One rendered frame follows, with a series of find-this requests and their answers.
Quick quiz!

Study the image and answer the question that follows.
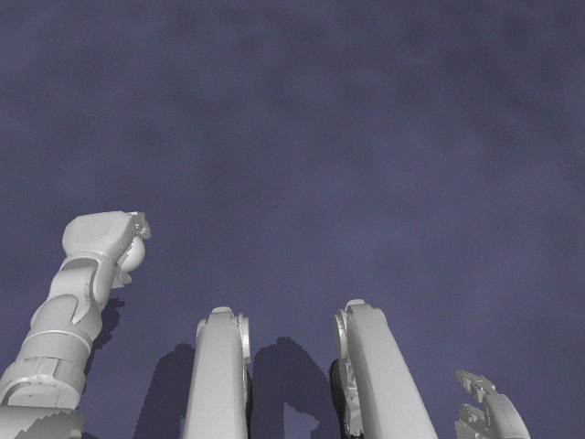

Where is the left robot hand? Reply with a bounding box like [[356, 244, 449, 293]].
[[62, 211, 151, 289]]

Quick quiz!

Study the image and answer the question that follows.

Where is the left robot arm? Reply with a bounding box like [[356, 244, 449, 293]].
[[0, 252, 116, 439]]

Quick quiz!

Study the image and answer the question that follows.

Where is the right robot hand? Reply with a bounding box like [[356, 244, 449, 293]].
[[454, 370, 531, 439]]

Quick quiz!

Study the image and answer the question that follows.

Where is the ball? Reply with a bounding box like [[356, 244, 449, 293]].
[[117, 234, 145, 273]]

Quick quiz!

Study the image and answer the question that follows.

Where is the right robot foot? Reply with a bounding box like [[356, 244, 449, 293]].
[[330, 359, 364, 439]]

